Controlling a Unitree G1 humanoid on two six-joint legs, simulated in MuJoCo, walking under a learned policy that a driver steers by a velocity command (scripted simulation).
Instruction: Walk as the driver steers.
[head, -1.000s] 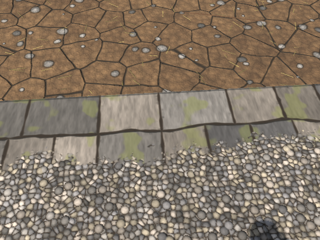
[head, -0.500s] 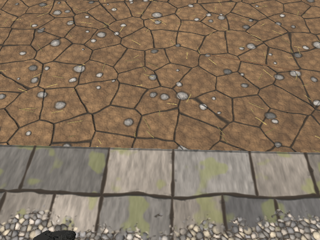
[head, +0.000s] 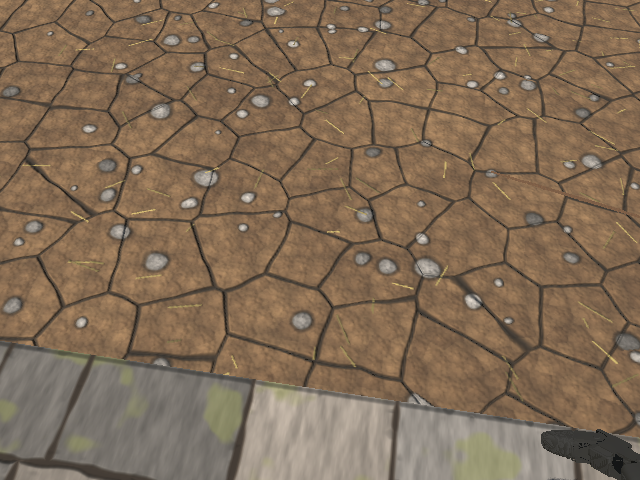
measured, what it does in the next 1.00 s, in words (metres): walks ahead: right foot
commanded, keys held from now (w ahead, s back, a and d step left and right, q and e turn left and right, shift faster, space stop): w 1.00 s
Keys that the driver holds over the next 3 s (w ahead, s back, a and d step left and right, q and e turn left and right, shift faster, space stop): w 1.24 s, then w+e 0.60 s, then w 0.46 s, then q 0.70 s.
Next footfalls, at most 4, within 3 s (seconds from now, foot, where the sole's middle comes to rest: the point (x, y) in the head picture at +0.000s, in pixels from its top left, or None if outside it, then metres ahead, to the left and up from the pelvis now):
0.50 right None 0.43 -0.14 -0.76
1.04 left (307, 354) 0.73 0.10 -0.76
1.60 right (414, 256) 1.02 -0.14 -0.76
2.10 left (373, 161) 1.36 -0.03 -0.76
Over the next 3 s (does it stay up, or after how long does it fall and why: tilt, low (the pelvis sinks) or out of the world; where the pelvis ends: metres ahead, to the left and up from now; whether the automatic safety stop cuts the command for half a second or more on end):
stays up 1.42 -0.15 0.00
